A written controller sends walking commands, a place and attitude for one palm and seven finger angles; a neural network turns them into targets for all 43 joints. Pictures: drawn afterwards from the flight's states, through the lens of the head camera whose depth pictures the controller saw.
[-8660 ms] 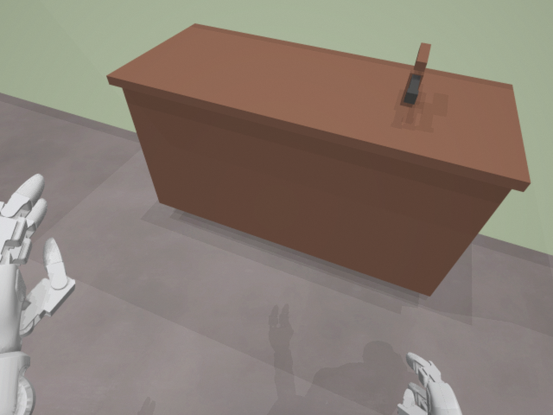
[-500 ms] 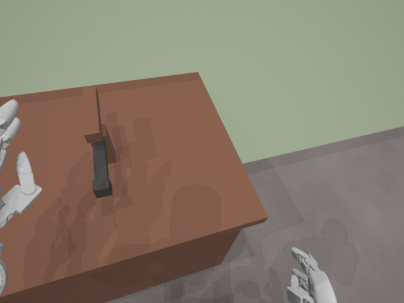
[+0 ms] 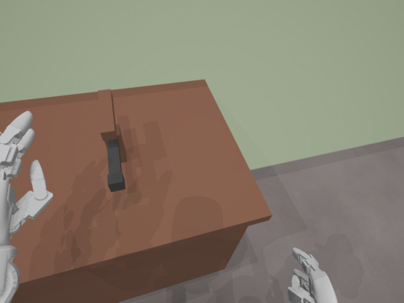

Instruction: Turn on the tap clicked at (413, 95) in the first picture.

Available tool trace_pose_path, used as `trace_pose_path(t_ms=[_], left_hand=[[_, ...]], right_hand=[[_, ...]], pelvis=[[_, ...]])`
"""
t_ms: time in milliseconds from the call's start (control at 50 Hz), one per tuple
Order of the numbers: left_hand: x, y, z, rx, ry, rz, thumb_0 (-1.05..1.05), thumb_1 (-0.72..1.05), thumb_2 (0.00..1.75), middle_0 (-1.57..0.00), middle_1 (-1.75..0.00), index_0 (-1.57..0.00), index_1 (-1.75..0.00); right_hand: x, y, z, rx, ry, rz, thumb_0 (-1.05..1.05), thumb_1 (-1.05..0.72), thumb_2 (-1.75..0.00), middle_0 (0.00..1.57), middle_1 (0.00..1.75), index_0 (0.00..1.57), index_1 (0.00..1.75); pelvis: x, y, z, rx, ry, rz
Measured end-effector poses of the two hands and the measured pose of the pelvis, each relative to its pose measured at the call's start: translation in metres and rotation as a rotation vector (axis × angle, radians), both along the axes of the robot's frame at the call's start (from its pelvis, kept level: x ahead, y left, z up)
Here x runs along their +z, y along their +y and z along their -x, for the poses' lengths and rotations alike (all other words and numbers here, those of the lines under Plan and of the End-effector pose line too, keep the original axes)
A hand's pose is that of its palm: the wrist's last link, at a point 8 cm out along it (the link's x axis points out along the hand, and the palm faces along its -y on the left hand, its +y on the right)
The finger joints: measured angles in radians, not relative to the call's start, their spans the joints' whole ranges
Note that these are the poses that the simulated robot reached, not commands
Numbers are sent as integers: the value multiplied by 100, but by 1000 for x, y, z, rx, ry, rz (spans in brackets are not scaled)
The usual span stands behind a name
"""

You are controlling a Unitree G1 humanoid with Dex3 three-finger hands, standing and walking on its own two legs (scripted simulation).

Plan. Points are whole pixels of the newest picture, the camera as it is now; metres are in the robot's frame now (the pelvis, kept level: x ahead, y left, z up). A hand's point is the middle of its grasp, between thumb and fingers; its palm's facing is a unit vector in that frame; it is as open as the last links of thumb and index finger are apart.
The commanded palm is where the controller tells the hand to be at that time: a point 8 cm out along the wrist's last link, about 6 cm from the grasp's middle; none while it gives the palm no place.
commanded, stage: come to a stop and stand still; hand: left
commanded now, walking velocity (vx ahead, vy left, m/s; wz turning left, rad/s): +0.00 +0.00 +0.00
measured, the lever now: (116, 182) +0.32 +0.20 +0.05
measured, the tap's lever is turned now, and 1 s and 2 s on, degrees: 0 0 0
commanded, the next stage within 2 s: look again from close up in 0.14 s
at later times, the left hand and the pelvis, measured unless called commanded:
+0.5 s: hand (63, 193) +0.23 +0.23 +0.16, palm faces +0.35 -0.85 -0.40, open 7.4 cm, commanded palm +0.17 +0.26 +0.18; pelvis +0.00 -0.01 +0.00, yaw +0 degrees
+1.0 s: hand (79, 192) +0.23 +0.20 +0.16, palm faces +0.33 -0.86 -0.39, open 7.4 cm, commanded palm +0.17 +0.24 +0.18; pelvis +0.00 -0.04 +0.00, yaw -1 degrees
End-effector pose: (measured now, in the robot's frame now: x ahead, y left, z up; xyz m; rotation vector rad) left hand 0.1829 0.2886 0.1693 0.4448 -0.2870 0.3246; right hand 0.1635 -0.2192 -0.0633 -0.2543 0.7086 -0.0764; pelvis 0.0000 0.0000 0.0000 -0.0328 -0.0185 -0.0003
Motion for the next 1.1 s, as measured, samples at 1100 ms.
trace_pose_path(t_ms=[1100], left_hand=[[7,-53,-5,-32,44,-19,1,89,89,-21,-30,-21,-30]], right_hand=[[-4,-48,1,-40,8,-35,1,-90,-90,20,30,20,30]], pelvis=[[1,-47,-1,-10,13,-3]])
